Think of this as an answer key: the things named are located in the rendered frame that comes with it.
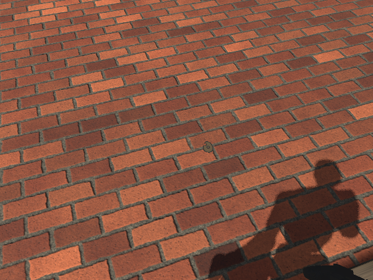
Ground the robot right hand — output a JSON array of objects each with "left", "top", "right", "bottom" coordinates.
[{"left": 303, "top": 264, "right": 367, "bottom": 280}]

